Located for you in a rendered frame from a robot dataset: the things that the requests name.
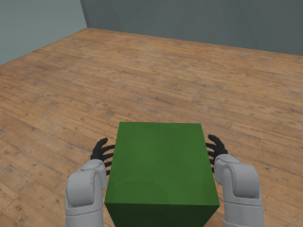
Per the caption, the robot left hand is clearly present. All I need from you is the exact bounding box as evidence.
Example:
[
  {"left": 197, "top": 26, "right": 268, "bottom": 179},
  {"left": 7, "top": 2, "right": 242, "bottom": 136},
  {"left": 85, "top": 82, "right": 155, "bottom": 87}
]
[{"left": 90, "top": 137, "right": 116, "bottom": 176}]

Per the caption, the carton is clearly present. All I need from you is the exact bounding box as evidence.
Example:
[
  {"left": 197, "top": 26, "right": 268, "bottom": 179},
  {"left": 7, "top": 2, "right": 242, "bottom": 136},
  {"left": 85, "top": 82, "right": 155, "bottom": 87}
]
[{"left": 104, "top": 121, "right": 221, "bottom": 227}]

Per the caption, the robot left forearm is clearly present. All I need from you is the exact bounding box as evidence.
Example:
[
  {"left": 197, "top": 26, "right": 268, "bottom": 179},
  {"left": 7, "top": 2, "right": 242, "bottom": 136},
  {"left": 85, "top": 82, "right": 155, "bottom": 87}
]
[{"left": 65, "top": 159, "right": 108, "bottom": 227}]

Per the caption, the robot right forearm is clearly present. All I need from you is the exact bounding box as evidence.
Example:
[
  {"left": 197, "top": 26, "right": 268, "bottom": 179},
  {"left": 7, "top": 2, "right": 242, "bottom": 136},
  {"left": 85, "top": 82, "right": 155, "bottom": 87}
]
[{"left": 214, "top": 154, "right": 266, "bottom": 227}]

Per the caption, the robot right hand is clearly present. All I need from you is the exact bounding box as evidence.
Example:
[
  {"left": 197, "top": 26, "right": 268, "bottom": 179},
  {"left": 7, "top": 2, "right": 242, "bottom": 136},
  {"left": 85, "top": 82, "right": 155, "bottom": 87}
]
[{"left": 205, "top": 134, "right": 228, "bottom": 173}]

